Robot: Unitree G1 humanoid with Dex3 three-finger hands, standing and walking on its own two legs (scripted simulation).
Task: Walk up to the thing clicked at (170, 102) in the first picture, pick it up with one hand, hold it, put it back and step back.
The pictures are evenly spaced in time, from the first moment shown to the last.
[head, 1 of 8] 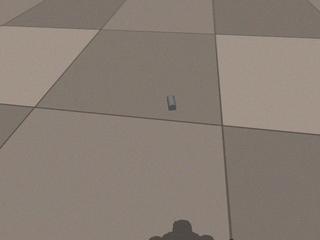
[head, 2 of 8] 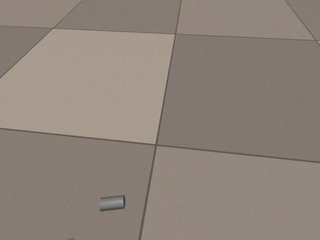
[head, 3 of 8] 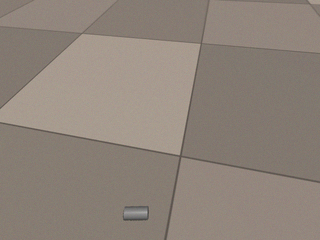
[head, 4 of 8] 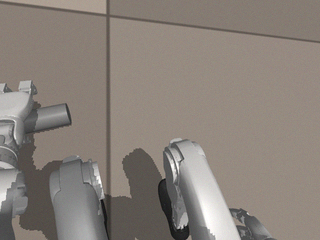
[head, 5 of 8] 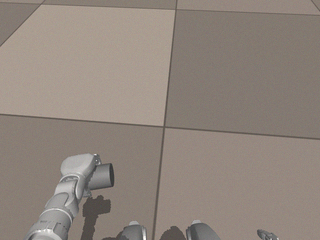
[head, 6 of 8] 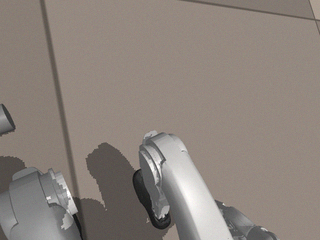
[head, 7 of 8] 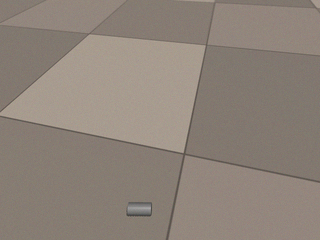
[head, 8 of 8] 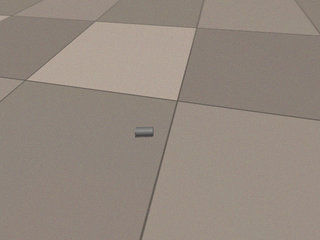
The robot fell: no
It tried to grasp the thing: yes
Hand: left
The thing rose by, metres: 0.68
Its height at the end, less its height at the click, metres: +0.00
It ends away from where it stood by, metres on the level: 0.01
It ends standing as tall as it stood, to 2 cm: yes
